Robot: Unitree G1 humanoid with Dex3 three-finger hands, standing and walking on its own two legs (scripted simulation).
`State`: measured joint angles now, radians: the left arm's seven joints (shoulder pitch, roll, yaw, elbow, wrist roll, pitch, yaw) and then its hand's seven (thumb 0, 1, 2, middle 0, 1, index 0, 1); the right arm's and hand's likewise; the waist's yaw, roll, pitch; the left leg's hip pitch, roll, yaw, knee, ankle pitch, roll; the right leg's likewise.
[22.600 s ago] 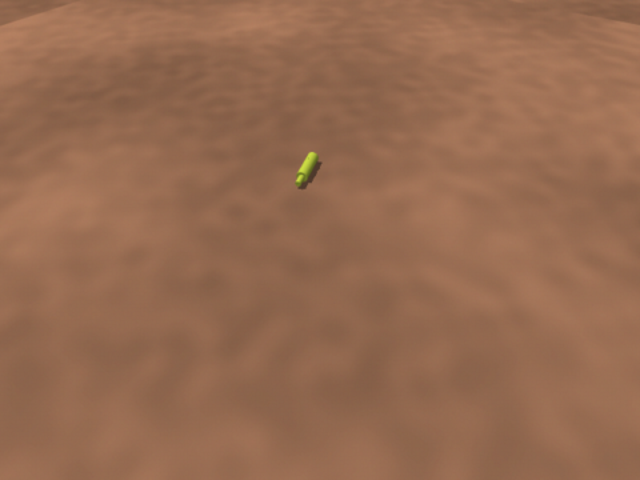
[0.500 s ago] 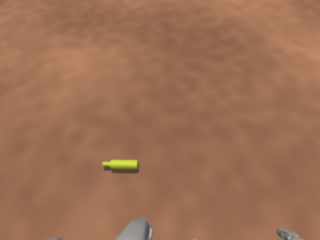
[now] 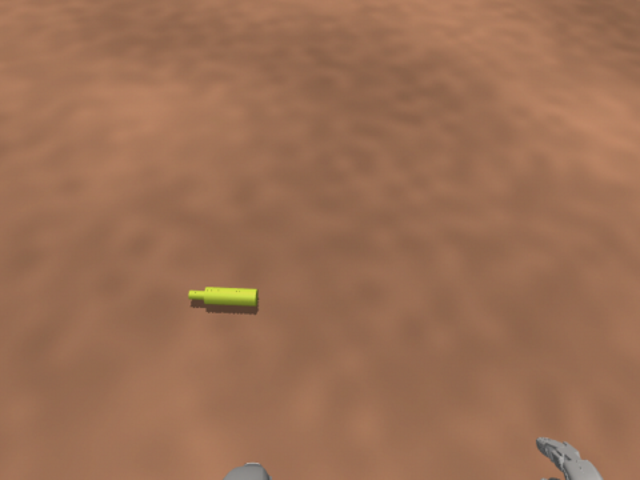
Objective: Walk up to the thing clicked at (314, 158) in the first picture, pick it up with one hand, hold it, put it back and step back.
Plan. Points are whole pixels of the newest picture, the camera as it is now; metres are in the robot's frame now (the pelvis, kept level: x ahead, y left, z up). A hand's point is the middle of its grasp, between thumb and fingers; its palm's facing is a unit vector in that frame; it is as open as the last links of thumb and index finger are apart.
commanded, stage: walk up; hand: left
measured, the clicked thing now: (223, 296) +0.72 +0.32 -0.73
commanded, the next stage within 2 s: stand in 1.10 s
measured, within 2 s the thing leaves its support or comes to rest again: neither
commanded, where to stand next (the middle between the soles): +0.34 +0.03 m, yaw +3 degrees
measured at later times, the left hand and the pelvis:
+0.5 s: hand out of the picture +0.01 +0.27 -0.14, palm faces +0.07 -0.92 -0.39, open 7.4 cm; pelvis -0.05 -0.01 +0.00, yaw +3 degrees
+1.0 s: hand out of the picture +0.05 +0.28 -0.14, palm faces +0.10 -0.93 -0.36, open 7.4 cm; pelvis -0.03 +0.01 +0.01, yaw +5 degrees
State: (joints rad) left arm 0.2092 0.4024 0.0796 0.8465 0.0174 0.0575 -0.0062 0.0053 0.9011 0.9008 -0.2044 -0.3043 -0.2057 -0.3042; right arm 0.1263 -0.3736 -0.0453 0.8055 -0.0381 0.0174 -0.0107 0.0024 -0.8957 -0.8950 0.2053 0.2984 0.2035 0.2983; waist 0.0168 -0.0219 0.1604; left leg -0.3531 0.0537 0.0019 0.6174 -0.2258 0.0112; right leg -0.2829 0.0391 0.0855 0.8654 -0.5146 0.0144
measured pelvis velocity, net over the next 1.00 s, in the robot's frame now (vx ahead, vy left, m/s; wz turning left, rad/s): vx -0.03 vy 0.01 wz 0.09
